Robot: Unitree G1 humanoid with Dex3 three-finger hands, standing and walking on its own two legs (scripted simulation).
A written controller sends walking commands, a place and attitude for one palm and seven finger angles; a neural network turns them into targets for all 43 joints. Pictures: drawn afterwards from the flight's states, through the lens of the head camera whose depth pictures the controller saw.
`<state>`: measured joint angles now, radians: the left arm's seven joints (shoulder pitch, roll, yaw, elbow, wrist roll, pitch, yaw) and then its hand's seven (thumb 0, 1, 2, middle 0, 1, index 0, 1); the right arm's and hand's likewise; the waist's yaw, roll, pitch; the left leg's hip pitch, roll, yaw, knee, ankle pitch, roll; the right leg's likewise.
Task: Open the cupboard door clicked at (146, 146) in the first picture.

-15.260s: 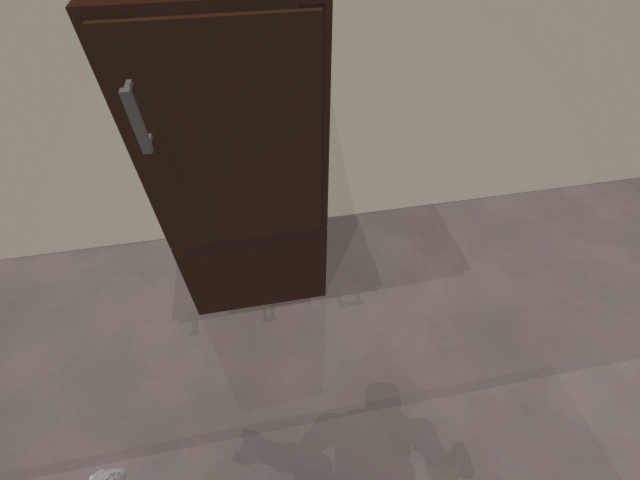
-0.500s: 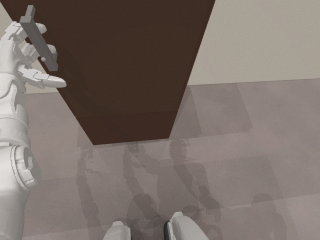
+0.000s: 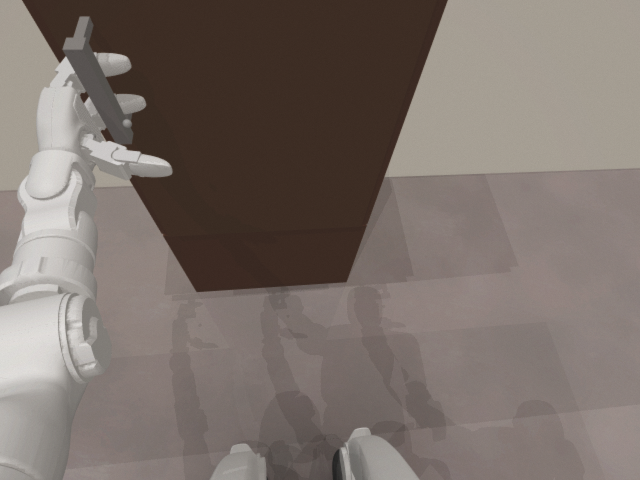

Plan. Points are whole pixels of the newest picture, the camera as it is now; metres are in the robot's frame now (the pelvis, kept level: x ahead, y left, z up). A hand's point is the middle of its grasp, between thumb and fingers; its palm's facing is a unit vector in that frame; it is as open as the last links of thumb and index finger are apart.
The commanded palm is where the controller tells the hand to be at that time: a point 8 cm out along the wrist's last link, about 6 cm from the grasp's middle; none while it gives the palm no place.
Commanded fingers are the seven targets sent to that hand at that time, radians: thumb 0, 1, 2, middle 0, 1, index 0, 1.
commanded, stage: slide the fingers in behind the handle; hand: left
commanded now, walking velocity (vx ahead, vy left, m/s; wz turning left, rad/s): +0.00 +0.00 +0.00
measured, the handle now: (105, 85) +0.57 +0.21 +0.11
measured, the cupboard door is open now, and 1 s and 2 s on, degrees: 0 1 36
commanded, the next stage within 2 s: close the thumb around the handle in 0.28 s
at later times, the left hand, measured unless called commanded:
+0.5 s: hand (125, 127) +0.51 +0.18 +0.10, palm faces +0.00 -1.00 +0.00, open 13.7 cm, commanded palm +0.49 +0.22 +0.10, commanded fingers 0.00 -0.11 0.47 -0.33 -1.24 -0.33 -1.24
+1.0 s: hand (126, 124) +0.52 +0.18 +0.10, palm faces +0.00 -1.00 -0.01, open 5.7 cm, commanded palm +0.50 +0.22 +0.10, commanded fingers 0.00 0.90 0.90 -0.40 -1.35 -0.40 -1.35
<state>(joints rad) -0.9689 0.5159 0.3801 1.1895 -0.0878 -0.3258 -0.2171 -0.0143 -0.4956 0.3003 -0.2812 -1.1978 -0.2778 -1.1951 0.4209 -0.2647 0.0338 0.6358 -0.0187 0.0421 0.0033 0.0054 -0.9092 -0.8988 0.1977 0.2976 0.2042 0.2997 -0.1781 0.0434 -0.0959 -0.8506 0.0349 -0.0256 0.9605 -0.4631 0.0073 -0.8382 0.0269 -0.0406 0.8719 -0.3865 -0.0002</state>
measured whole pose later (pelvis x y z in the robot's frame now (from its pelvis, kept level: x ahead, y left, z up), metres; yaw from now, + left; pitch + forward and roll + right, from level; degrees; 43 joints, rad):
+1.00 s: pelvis -0.01 +0.00 +0.00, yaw +0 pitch +20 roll -3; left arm -1.00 0.54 0.39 1.24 -0.08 -0.33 -0.23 0.00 0.71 0.82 -0.38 -1.33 -0.39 -1.32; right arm 0.43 -0.27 0.04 0.65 -0.02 0.03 -0.01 0.01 -0.91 -0.90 0.20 0.30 0.20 0.30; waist -0.19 0.04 -0.09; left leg -0.87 0.03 -0.02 0.97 -0.46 0.01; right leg -0.85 0.03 -0.04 0.88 -0.38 0.00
